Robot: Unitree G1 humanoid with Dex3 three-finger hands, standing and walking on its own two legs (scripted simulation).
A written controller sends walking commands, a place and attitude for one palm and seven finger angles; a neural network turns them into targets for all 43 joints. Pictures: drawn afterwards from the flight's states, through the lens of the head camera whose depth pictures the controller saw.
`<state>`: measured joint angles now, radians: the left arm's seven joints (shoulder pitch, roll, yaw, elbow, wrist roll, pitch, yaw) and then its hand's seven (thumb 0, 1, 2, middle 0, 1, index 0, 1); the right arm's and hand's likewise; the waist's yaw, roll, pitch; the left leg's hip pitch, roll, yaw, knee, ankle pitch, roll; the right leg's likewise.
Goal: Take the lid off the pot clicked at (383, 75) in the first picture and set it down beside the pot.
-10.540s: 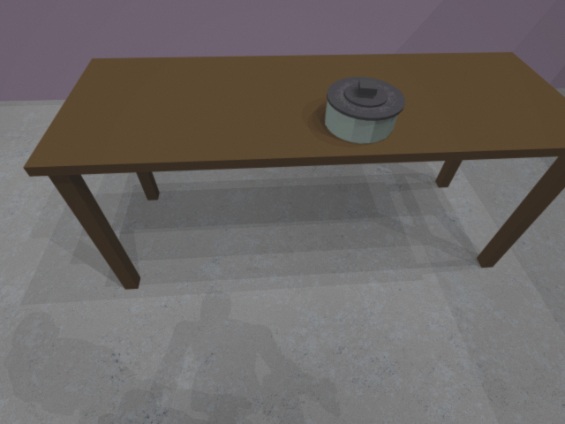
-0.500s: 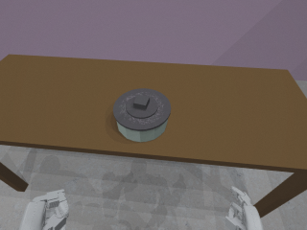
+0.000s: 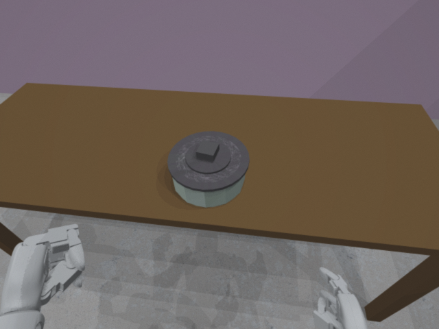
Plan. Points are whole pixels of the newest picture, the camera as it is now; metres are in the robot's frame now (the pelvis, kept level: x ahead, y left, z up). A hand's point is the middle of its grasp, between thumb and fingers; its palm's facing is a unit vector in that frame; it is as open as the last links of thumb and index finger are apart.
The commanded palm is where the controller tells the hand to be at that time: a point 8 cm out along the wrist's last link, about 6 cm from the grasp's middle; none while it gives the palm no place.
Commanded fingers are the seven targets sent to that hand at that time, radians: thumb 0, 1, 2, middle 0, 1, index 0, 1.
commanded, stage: reach forward and open the fingers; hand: left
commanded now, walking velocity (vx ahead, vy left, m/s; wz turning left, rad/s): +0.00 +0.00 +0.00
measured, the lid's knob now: (207, 150) +0.52 +0.11 +0.01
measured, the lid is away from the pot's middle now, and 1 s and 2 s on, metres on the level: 0.00 0.00 0.00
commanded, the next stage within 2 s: move the open hand above the knob in 1.10 s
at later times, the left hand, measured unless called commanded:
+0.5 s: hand (73, 261) +0.18 +0.26 +0.08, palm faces -0.26 -0.05 -0.96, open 4.2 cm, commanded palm +0.18 +0.25 +0.14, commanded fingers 0.00 0.14 1.19 -0.99 -0.58 -0.99 -0.58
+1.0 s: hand (90, 230) +0.23 +0.26 +0.09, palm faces -0.21 -0.05 -0.98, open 9.8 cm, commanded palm +0.23 +0.25 +0.14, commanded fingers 0.00 -0.26 1.33 -0.82 -0.08 -0.82 -0.08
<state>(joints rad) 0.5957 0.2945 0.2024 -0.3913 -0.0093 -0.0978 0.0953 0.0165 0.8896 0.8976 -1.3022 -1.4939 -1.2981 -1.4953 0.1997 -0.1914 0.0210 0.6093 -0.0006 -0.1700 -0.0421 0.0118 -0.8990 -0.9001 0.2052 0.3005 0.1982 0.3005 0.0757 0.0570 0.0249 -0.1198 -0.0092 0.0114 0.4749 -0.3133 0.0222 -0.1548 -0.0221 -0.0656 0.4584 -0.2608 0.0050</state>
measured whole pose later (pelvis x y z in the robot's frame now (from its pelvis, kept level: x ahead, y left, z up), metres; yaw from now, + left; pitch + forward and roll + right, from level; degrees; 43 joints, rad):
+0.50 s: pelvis -0.01 -0.01 +0.00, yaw +0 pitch +1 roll +0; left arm 0.38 0.64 0.10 -0.27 0.76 -0.03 -0.18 0.00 0.39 1.11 -1.11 -0.91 -1.11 -0.91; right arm 0.13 -0.29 0.00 0.55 0.03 0.07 -0.02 0.01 -0.90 -0.90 0.20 0.30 0.19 0.30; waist 0.07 0.13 -0.01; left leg -0.21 0.00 0.00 0.46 -0.27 0.01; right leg -0.24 -0.02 -0.07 0.45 -0.23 -0.01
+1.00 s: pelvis -0.04 +0.01 +0.00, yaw +0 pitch -1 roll +0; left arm 0.04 0.60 -0.01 -0.04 0.82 -0.01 -0.19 0.00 -0.21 1.30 -0.85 -0.13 -0.84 -0.14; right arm 0.14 -0.28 0.01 0.57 0.04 0.10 0.00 0.01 -0.90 -0.90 0.20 0.30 0.20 0.30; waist 0.05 0.11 0.03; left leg -0.18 -0.03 0.03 0.41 -0.22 0.04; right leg -0.22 -0.04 -0.05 0.41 -0.17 0.01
